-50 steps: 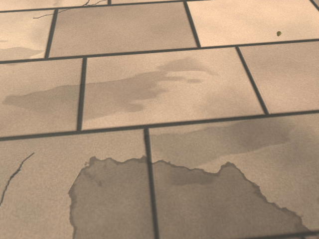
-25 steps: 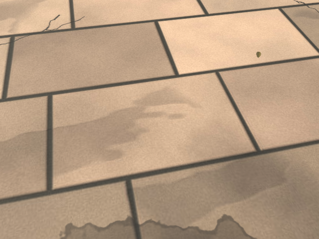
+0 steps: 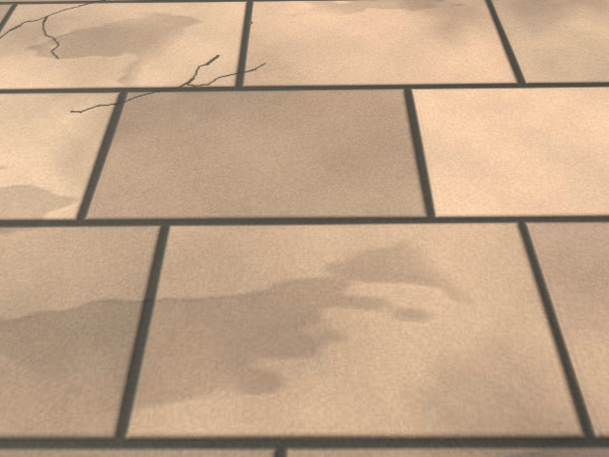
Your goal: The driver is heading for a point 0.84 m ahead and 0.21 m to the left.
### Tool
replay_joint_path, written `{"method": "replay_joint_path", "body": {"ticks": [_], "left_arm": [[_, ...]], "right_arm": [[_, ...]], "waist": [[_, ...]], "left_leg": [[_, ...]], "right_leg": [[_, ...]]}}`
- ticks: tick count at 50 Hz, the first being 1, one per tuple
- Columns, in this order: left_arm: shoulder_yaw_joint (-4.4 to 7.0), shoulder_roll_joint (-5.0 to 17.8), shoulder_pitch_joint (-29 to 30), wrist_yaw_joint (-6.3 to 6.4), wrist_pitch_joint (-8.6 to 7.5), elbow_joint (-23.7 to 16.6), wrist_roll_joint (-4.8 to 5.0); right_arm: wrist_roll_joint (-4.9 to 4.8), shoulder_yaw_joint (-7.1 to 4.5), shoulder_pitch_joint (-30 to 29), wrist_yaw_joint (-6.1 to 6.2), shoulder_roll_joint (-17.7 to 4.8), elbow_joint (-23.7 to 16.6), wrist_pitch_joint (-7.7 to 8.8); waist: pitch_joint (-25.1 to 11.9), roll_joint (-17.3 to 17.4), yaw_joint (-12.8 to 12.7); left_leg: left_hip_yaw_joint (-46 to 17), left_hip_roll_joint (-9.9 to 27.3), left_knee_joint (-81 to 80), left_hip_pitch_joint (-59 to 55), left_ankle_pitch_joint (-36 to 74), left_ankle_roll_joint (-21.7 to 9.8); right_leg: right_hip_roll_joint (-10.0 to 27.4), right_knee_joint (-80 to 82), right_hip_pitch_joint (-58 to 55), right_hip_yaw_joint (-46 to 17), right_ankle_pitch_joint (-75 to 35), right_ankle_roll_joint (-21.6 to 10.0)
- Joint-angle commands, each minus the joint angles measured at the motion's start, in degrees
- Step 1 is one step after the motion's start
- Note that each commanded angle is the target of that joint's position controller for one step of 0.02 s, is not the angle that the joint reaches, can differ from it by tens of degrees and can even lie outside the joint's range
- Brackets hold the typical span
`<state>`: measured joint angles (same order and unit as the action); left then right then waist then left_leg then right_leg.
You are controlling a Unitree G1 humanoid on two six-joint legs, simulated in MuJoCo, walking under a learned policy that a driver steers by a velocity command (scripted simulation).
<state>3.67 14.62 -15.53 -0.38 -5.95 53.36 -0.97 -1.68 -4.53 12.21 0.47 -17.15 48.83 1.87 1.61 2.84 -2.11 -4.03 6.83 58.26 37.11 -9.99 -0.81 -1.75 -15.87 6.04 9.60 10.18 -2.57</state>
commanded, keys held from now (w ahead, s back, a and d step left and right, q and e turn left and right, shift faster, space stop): w+q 0.42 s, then w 0.58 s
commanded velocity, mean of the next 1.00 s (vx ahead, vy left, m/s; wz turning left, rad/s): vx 0.50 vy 0.00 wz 0.35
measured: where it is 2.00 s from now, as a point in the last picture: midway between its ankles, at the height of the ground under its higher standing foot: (252, 322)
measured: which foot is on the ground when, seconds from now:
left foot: up 0.00-0.26, down 0.28-0.78, up 0.80-1.00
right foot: down 0.00-0.28, up 0.30-0.76, down 0.78-1.00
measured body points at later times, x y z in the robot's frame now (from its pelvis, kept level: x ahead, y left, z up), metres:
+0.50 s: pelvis +0.27 +0.08 +0.00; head +0.30 +0.10 +0.45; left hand +0.36 +0.39 -0.10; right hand +0.42 -0.17 -0.11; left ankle +0.27 +0.14 -0.75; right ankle +0.37 -0.09 -0.67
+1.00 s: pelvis +0.57 +0.09 +0.00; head +0.59 +0.09 +0.45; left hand +0.54 +0.37 -0.12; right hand +0.77 -0.12 -0.12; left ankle +0.52 +0.24 -0.67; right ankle +0.61 +0.02 -0.75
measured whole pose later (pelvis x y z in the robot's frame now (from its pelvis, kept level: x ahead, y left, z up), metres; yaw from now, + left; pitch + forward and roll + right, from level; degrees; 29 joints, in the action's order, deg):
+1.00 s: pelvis +0.57 +0.09 +0.00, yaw +20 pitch +1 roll -1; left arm 2.7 14.8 -15.9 -1.8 -5.7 49.5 -0.2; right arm -0.6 -3.6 14.1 0.3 -16.7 44.0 3.6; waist 1.4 2.3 -1.6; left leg -2.6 4.1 61.3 31.0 -17.3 -1.2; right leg -3.5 -20.3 12.1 2.5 9.4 -3.5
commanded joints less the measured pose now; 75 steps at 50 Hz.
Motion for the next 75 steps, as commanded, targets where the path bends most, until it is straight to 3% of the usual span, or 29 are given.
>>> {"method": "replay_joint_path", "body": {"ticks": [1, 8, 11, 13, 14, 15, 16, 17, 19, 20, 25, 33, 38, 39, 40, 41, 43, 45, 49, 58, 61, 64, 65, 66, 67, 68, 70, 72, 75], "left_arm": [[1.78, 8.5, 4.2, 0.87, -0.79, -3.6, -0.01], [2.72, 11.0, -1.5, 1.46, 1.61, -1.9, 1.50], [3.39, 13.1, 0.0, 1.82, 2.92, -2.5, 2.17], [3.47, 13.8, 2.1, 2.09, 3.79, -3.3, 2.61], [2.78, 12.2, 1.7, 2.18, 3.44, -4.1, 1.66], [0.35, 3.9, -1.9, 1.54, 1.67, -7.8, 0.10], [0.51, 7.3, 1.2, 0.42, -1.20, -8.4, 1.94], [1.08, 9.6, 7.0, -0.23, -2.49, -10.1, 4.11], [1.29, 9.0, 8.0, 0.57, -2.69, -9.1, 1.63], [1.62, 9.3, 6.2, 0.58, -2.06, -9.2, 1.20], [0.85, 6.3, 8.7, 0.45, 0.44, -9.9, 0.27], [0.03, 6.2, 20.2, -1.12, -0.59, -13.2, 1.45], [1.26, 9.1, 12.7, -1.72, -1.52, -12.0, 1.36], [2.34, 11.3, 4.9, -1.44, -1.62, -9.8, 0.98], [3.01, 14.6, -4.9, -1.17, -1.55, -8.5, 0.34], [3.88, 17.4, -8.3, -1.76, -1.05, -6.3, 0.49], [1.56, 9.0, -3.7, -1.74, -0.70, -7.4, 2.05], [0.76, 7.4, 1.9, -1.57, -0.19, -8.4, 0.81], [0.57, 7.8, 1.8, -1.21, -0.74, -7.3, 0.94], [0.91, 10.3, -4.7, 0.17, 0.98, -3.8, 1.79], [0.83, 10.4, -5.8, 0.57, 2.32, -2.6, 1.68], [0.98, 11.2, -2.4, 1.01, 2.95, -3.2, 1.84], [0.16, 9.1, -3.3, 1.07, 2.69, -4.2, 0.78], [-1.76, 3.5, -11.6, 0.63, 2.04, -3.6, -0.16], [-1.46, 5.5, -13.8, 0.12, 1.93, -1.6, 0.88], [-0.28, 9.7, -10.2, -0.04, 2.41, -2.3, 2.24], [-0.16, 8.5, -0.5, 1.30, 4.51, -4.1, 1.38], [-0.48, 6.4, -5.6, 2.16, 6.82, -3.1, 1.08], [-0.65, 5.2, -5.8, 2.69, 6.90, -2.0, 0.66]], "right_arm": [[0.28, -0.26, -0.2, -0.71, -1.5, -3.5, 0.36], [0.40, 0.71, -12.0, -3.26, -0.4, -9.6, 0.59], [0.33, -0.52, -9.3, -3.91, -2.9, -10.8, 0.18], [0.01, -3.14, 3.8, -3.44, -7.2, -8.0, -0.07], [-0.03, -5.24, 13.0, -2.19, -11.8, -5.7, -0.64], [-0.44, -6.18, 9.7, -1.55, -17.8, -7.0, -0.58], [0.65, -4.43, 11.3, -2.05, -13.9, -8.7, 0.38], [1.19, -3.38, 10.3, -2.18, -10.0, -8.2, 1.20], [0.68, -2.10, 3.1, -2.26, -5.6, -8.7, 2.12], [1.32, -1.91, 1.0, -1.94, -5.8, -9.8, 2.25], [1.15, -2.01, 2.5, -0.32, -7.2, -9.3, 2.62], [0.79, -1.70, 8.8, -0.05, -7.4, -5.3, 2.34], [0.86, -1.92, 8.2, 0.49, -8.2, -4.3, 1.12], [1.16, -1.31, 7.7, 0.45, -6.9, -4.8, 0.99], [2.15, -0.15, 8.1, 0.57, -4.4, -6.1, 0.91], [0.74, 0.94, 16.3, 0.28, 0.1, -6.3, 1.97], [-0.45, -0.41, 7.4, -0.05, -7.5, -6.9, 3.01], [1.02, -0.46, 2.3, 0.09, -6.4, -7.9, 3.29], [1.14, -0.10, 4.1, -0.04, -3.3, -7.8, 2.23], [1.28, 1.32, -11.4, -1.32, -0.6, -12.0, 3.23], [1.51, 1.02, -12.7, -2.41, -1.5, -12.7, 3.92], [2.55, -0.70, -1.3, -2.23, -5.6, -9.0, 4.19], [3.47, -1.47, 4.5, -1.67, -9.1, -7.8, 4.20], [4.84, -1.28, 7.1, -1.19, -11.1, -7.8, 3.37], [3.32, -0.22, 9.2, -1.54, -6.6, -6.6, 2.61], [2.10, 0.25, 5.3, -1.82, -5.6, -7.0, 1.98], [2.35, 1.35, -4.0, -1.76, -2.6, -7.5, 1.36], [3.28, 1.01, -9.4, -1.88, -3.6, -7.6, 1.53], [3.44, 0.89, -9.2, -1.33, -3.5, -6.0, 1.20]], "waist": [[1.1, -5.7, 1.5], [4.4, -4.4, -2.3], [0.7, -7.2, 1.2], [-6.4, -7.1, 9.0], [-11.4, -2.2, 12.9], [-15.0, 14.0, 5.8], [-22.6, 6.5, 8.5], [-15.7, 3.1, 9.5], [-6.6, -4.2, 4.7], [-5.6, -0.7, 2.3], [-2.7, -1.2, 2.1], [1.1, 1.7, 7.5], [-1.8, 3.6, 2.2], [-7.7, 2.2, -1.3], [-16.6, -4.2, -4.7], [-21.2, -22.5, -0.7], [-9.6, -10.6, -3.2], [-2.7, -4.3, -0.8], [-2.6, -7.4, 2.0], [1.3, -6.1, -2.5], [-0.2, -7.5, -1.9], [-6.7, -7.4, 5.0], [-13.3, -3.0, 6.6], [-22.1, 9.5, 4.2], [-29.4, 10.3, 5.2], [-23.0, 5.8, 4.8], [-9.4, -2.1, 3.1], [-6.8, 5.8, -1.4], [-9.4, 5.0, -1.2]], "left_leg": [[-1.0, 1.7, -7.4, 1.8, 8.8, 0.4], [5.8, -0.6, -21.2, 3.5, 9.2, -2.0], [10.0, -5.2, -21.8, -4.0, 1.2, -5.0], [11.6, -9.9, -25.6, -22.0, 1.4, -8.5], [3.0, -6.3, -27.8, -39.3, 1.7, -11.4], [-31.0, 9.0, -34.4, -57.6, -5.6, -22.7], [-44.5, 13.2, -41.9, -61.2, -10.8, -25.1], [-35.2, 11.2, -42.2, -57.1, -7.0, -21.5], [-20.6, 5.3, -42.5, -41.3, 4.7, -16.1], [-19.3, 5.1, -43.3, -35.6, 9.9, -17.0], [-10.3, 2.1, -46.8, -26.3, 17.9, -15.7], [-8.9, 2.8, -45.2, -30.8, 6.8, -11.7], [-9.9, 4.3, -34.9, -38.0, 26.4, -9.0], [-7.2, 1.1, -25.2, -35.2, 30.6, -7.4], [-4.0, -3.3, -8.2, -25.3, 16.9, -5.2], [-1.8, -12.5, 9.6, -3.3, -20.5, -1.4], [-5.4, -7.0, 15.9, 6.9, -17.6, -2.0], [-2.0, -2.5, 10.1, 4.2, -9.7, -1.7], [-0.4, 0.3, 2.4, -0.6, -6.3, 0.0], [4.1, -3.0, -25.4, -3.5, 16.1, 1.2], [3.8, -5.0, -29.4, -6.1, 14.9, -0.6], [4.8, -7.1, -34.5, -21.8, 18.6, -3.9], [-0.4, -0.5, -30.8, -35.5, 39.8, -6.5], [-17.8, 15.2, -26.7, -55.4, 59.5, -17.4], [-24.8, 16.9, -28.6, -56.4, 57.8, -20.5], [-19.5, 14.0, -30.7, -49.9, 46.9, -18.0], [-11.6, 7.3, -37.9, -32.4, 28.0, -11.9], [-9.1, 6.7, -41.8, -19.3, 21.4, -13.0], [-4.9, 4.3, -42.2, -17.4, 17.9, -12.2]], "right_leg": [[15.8, 10.0, 0.3, -5.8, -11.6, -7.3], [18.4, 6.4, -10.6, 0.9, -19.9, -5.8], [18.9, -3.3, -14.0, 3.2, -44.0, -4.0], [16.6, -21.9, -9.7, 5.0, -50.8, -1.8], [14.2, -38.7, 3.4, 5.1, -35.3, 1.0], [0.7, -61.6, 30.8, 1.6, 16.9, 5.2], [-0.1, -67.3, 37.6, -14.1, 23.3, 3.7], [2.9, -66.0, 41.3, -14.9, 19.1, 2.0], [7.9, -53.6, 35.7, -14.4, 11.4, 1.1], [8.6, -51.3, 31.8, -14.8, 9.5, 1.8], [8.7, -36.2, 28.8, -12.2, -0.3, 5.9], [5.3, -14.7, 26.7, -11.6, -16.1, 3.9], [2.4, -10.0, 18.1, -9.0, -6.9, -0.9], [3.3, -10.7, 6.2, -9.6, -9.1, -3.0], [13.2, -12.0, -9.8, -21.5, -9.0, -7.0], [23.6, -4.9, -26.3, -48.2, 4.7, -15.5], [21.2, -0.3, -18.5, -42.7, 15.0, -11.5], [16.9, 2.3, -5.9, -32.5, 3.1, -10.0], [14.7, 6.2, 0.6, -24.3, -8.9, -11.1], [11.5, 6.5, -0.7, -13.2, -21.0, -8.0], [12.8, 0.7, -5.4, -13.3, -28.5, -6.3], [10.3, -12.7, -5.8, -12.4, -37.2, -2.8], [7.0, -23.8, 1.0, -10.5, -26.5, -0.2], [0.0, -44.7, 19.0, -9.5, 9.1, 4.0], [-0.8, -51.2, 21.1, -16.4, 30.3, 4.8], [2.1, -53.9, 24.2, -17.1, 30.1, 4.9], [5.2, -47.6, 25.1, -13.1, 24.0, 5.0], [6.8, -39.3, 15.0, -13.1, 18.3, 6.5], [5.6, -29.3, 8.7, -11.1, 11.6, 6.5]]}}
